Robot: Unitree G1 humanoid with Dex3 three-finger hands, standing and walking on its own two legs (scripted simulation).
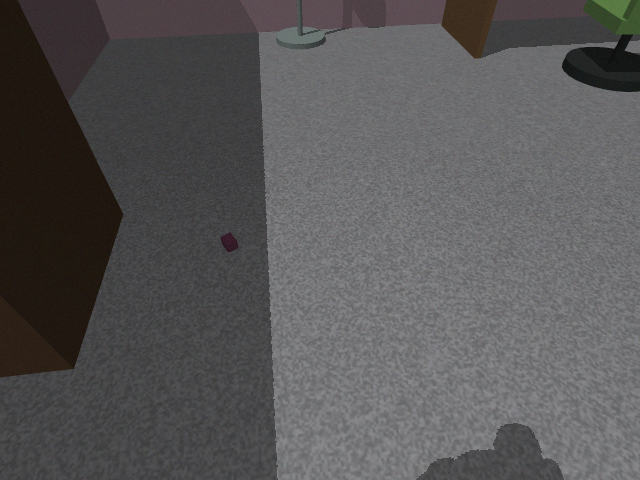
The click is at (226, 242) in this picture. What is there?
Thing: small box
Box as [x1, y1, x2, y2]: [220, 233, 238, 252]
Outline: 230,233 220,237 222,244 228,252 238,247 236,240
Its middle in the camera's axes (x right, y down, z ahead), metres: -0.38 +0.02 +1.69
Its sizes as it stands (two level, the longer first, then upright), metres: 0.061 0.048 0.048
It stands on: the floor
